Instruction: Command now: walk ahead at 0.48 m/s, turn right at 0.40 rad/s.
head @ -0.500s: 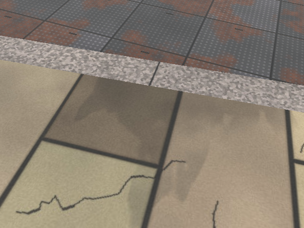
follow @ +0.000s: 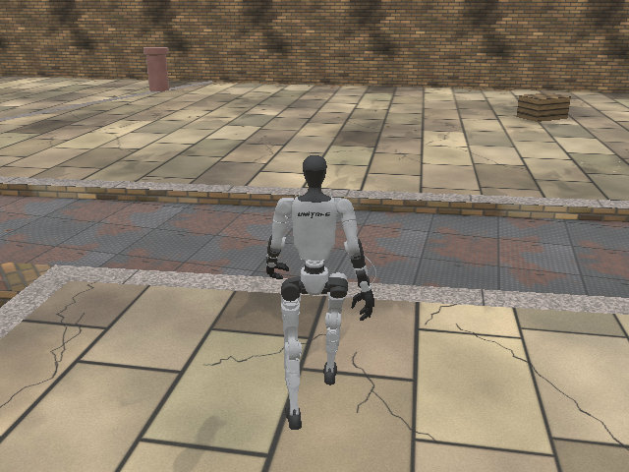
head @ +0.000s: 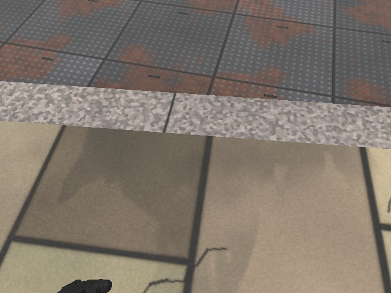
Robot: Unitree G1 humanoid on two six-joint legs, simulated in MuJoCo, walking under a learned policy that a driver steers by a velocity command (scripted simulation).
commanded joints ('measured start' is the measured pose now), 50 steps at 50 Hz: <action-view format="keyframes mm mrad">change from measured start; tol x32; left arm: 1 430 320 99 41 17 6 14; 50 277 224 55 -145 22 -9 39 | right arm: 1 79 -2 27 -119 -11 -40 20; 20 -540 -118 -28 -387 18 -72 19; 27 -42 -276 -88 -280 2 -79 26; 50 -80 -200 -40 -209 32 -7 19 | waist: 1 119 -228 -381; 24 12 -118 -106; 27 -26 348 -380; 50 128 69 -177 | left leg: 1 -766 -59 -72 963 143 -3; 22 -638 -14 -231 49 480 -5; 25 -205 104 -295 30 444 102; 27 218 417 -954 -89 138 313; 33 -302 210 -447 -220 403 221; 50 -269 153 -176 179 842 105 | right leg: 1 966 -336 763 -128 -274 -311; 9 276 -164 384 -397 104 -170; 21 404 -151 470 -248 -45 -72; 25 327 -67 418 125 56 -2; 28 -268 10 295 726 -451 85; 47 -19 -64 83 -48 -7 78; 50 440 -49 73 -99 8 6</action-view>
